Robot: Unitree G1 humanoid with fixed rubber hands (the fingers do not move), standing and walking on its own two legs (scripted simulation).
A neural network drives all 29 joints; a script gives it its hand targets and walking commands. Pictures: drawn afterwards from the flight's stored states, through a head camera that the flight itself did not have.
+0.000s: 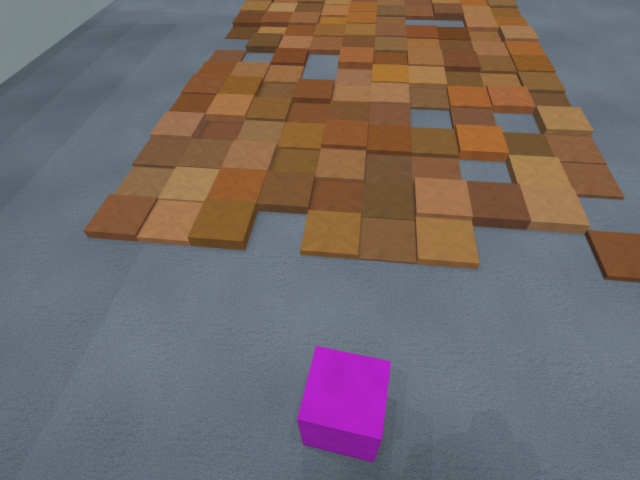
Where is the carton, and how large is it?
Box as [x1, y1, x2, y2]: [297, 346, 390, 461]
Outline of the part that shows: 316,346 297,417 303,444 373,461 381,440 390,361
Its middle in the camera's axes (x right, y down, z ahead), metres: +0.07 +0.46 +1.09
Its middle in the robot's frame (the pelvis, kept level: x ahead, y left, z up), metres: +0.42 -0.03 -0.65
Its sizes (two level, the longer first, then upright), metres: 0.210 0.200 0.250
